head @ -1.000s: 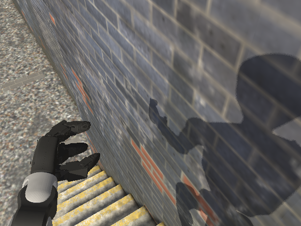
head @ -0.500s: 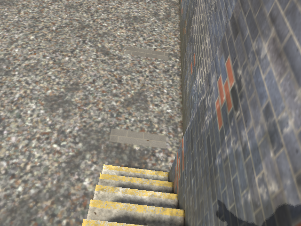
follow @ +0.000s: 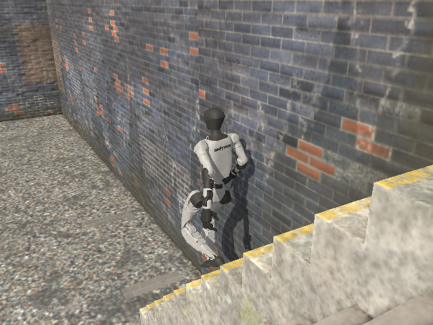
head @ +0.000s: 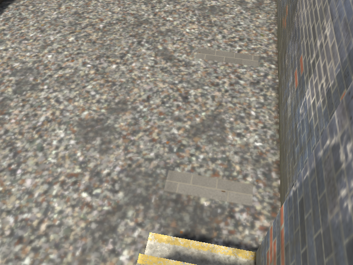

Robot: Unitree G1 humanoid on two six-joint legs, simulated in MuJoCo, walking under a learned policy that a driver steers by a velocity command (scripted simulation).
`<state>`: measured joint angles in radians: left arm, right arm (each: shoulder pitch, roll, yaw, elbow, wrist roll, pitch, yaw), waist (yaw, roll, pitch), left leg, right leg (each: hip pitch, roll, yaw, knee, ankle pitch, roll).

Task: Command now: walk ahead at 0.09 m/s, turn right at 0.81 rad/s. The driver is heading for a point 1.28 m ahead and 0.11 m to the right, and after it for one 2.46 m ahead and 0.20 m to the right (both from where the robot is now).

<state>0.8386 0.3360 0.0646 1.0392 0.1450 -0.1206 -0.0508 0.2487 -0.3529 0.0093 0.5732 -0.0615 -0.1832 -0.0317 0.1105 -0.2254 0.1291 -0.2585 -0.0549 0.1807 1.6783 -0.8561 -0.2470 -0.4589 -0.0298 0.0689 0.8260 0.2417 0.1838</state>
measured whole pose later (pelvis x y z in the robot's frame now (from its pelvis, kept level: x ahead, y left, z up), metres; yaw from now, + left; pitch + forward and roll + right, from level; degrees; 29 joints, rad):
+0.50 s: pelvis +0.75 -0.20 -0.72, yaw -17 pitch -1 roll +16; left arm 0.72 0.50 0.08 0.82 0.01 -0.06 -0.01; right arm 0.50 -0.18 0.16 0.50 -0.04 -0.17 -0.04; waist -0.04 -0.17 0.14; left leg -0.30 -0.12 0.14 1.82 -0.89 -0.19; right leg -0.36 -0.16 0.22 0.35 0.59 0.16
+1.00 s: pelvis +1.43 -0.03 -1.15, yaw -9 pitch +6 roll -1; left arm -0.04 0.18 -0.01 0.80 -0.04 -0.10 0.07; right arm 0.52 -0.14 -0.09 1.03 0.07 -0.04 -0.09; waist -0.10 -0.01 0.02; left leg -0.57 -0.37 -0.13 1.46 -0.67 -0.21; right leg -0.31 -0.04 0.13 0.64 -0.42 0.02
